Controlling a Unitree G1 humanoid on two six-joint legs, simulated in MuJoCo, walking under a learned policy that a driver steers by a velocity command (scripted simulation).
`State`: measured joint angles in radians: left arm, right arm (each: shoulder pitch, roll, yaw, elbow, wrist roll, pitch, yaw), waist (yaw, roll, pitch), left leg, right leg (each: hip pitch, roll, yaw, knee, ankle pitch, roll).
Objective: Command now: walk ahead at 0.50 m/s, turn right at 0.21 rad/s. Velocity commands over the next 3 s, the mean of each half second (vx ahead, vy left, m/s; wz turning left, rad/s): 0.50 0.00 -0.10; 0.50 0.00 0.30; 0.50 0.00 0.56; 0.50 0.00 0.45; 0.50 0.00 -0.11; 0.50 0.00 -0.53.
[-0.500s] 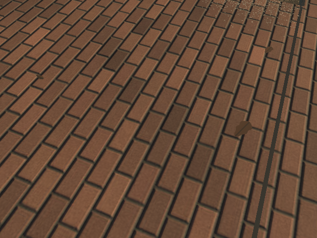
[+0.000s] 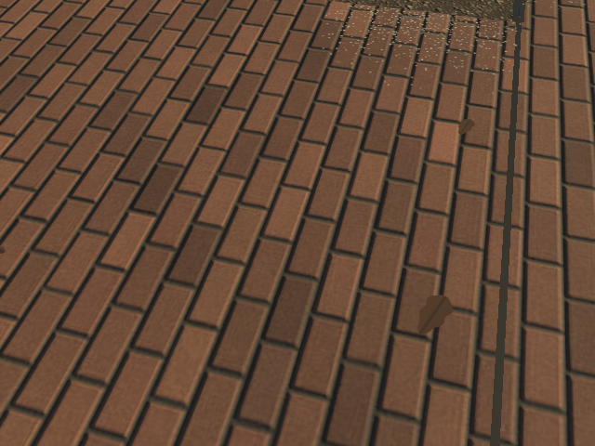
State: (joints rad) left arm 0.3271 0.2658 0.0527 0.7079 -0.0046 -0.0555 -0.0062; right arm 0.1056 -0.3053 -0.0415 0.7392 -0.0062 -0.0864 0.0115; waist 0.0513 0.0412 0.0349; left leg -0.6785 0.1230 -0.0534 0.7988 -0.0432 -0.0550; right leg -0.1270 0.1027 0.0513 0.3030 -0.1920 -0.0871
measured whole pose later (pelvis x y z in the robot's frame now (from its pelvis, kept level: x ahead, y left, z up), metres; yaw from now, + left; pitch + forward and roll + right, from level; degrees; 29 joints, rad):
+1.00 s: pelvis +0.55 +0.01 +0.00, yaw +10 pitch +1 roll -2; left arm 0.30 0.26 0.07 0.84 0.01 -0.10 -0.01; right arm 0.21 -0.32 -0.08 0.77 0.03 -0.02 0.00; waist 0.04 0.05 0.03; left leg -0.66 0.11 -0.06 1.02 -0.18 -0.01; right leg -0.11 0.02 -0.15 0.28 -0.19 -0.03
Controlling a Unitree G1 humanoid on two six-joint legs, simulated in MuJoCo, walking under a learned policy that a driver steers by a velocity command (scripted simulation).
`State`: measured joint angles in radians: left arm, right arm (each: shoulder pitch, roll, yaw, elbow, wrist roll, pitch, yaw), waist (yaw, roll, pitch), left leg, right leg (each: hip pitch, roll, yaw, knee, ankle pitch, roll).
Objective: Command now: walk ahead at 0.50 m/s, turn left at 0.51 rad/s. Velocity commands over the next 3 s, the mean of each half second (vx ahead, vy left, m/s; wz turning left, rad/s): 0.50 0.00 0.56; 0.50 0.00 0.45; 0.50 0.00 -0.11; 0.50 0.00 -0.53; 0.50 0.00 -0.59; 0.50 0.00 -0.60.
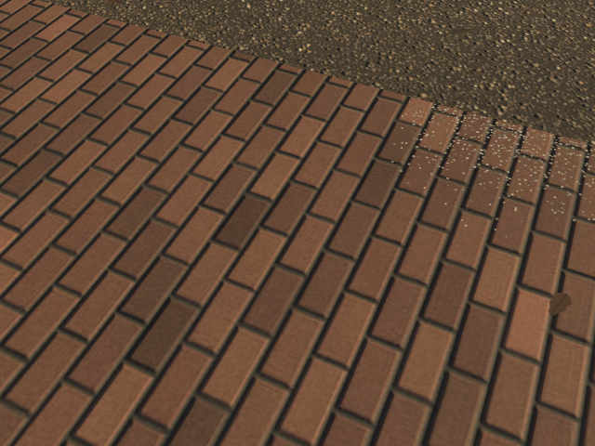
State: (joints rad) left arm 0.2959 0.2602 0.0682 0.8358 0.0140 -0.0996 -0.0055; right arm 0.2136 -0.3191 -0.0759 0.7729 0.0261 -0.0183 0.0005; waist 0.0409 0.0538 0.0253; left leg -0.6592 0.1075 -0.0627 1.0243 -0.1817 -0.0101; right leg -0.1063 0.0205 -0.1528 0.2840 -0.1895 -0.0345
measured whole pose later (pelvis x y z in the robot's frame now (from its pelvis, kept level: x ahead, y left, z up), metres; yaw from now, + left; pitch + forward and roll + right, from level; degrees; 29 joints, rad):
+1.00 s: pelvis +0.55 +0.13 +0.00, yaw +31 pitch +1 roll -2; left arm 0.32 0.26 0.06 0.86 0.00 -0.09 -0.02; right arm 0.20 -0.30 -0.06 0.68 0.01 -0.04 0.00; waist 0.06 0.04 0.02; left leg -0.60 0.07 -0.06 0.94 -0.26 0.01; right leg -0.15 0.04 -0.03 0.31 -0.19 -0.04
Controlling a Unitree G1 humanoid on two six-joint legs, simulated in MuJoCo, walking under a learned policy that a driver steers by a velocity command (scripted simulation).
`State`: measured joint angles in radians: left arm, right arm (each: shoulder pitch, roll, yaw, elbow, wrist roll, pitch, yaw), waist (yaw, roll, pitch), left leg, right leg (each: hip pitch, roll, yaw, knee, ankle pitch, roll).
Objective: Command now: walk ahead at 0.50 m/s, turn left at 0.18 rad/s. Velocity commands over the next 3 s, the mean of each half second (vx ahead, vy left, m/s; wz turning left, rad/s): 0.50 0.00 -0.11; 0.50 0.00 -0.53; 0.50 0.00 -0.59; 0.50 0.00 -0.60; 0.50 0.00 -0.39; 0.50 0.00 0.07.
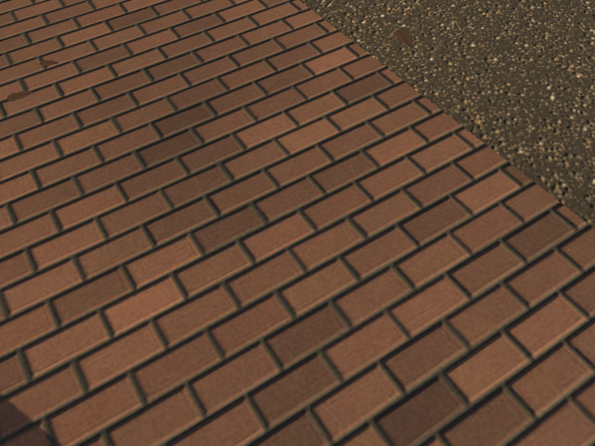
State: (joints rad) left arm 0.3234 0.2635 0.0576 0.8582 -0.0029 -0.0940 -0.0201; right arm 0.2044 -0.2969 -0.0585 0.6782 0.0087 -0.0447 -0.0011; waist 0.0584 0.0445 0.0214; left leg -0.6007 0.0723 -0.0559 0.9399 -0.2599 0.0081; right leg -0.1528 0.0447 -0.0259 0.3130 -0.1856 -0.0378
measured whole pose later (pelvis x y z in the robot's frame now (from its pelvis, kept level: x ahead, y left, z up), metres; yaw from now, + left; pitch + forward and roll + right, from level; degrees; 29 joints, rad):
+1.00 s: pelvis +0.53 -0.04 +0.00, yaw -24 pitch +2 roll +0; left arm 0.30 0.28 0.07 0.74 -0.01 -0.05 -0.01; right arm 0.11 -0.31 -0.06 0.72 -0.01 -0.10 -0.01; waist 0.04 0.03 0.05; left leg -0.63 0.11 -0.08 0.97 -0.23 -0.05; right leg -0.21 0.11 0.07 0.36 -0.17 -0.10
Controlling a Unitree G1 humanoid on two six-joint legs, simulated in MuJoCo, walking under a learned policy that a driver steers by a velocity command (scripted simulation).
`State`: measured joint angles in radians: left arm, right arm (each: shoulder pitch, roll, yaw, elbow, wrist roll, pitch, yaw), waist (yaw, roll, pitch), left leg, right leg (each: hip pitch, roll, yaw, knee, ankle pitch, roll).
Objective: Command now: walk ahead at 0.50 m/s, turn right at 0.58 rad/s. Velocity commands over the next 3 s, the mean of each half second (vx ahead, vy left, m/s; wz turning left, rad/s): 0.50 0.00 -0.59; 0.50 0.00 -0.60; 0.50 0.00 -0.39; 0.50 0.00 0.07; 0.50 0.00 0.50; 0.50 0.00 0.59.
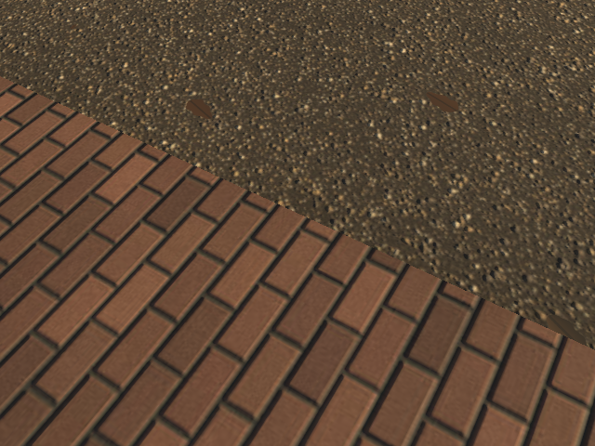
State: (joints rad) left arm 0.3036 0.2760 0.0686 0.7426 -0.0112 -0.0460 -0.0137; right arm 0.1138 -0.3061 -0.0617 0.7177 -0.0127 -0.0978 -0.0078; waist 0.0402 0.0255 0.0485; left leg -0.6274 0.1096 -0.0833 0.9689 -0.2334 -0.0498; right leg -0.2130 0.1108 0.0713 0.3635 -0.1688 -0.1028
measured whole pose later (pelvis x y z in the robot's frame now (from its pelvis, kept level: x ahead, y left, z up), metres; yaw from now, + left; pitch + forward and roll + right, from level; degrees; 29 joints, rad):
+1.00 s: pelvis +0.54 -0.13 -0.01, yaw -36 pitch +2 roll -1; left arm 0.42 0.24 0.03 0.89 0.05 -0.11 -0.05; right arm 0.16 -0.26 0.02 0.76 -0.09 -0.09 0.01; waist 0.06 0.02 -0.03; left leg -0.60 0.10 -0.08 1.03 -0.34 0.00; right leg -0.25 0.12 0.06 0.43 -0.20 -0.10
